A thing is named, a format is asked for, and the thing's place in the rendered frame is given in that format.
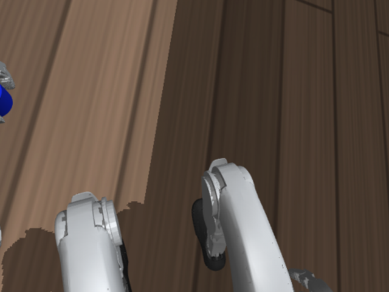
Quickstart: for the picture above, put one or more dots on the left robot hand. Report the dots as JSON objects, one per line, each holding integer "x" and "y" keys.
{"x": 6, "y": 81}

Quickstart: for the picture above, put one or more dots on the left robot foot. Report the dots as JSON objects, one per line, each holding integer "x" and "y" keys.
{"x": 125, "y": 267}

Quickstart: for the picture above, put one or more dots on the right robot hand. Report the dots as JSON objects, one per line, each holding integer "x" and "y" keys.
{"x": 307, "y": 279}

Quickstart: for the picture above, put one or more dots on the right robot foot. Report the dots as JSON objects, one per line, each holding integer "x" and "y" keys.
{"x": 213, "y": 263}

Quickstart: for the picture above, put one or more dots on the tin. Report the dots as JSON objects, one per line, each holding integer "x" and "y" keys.
{"x": 6, "y": 101}

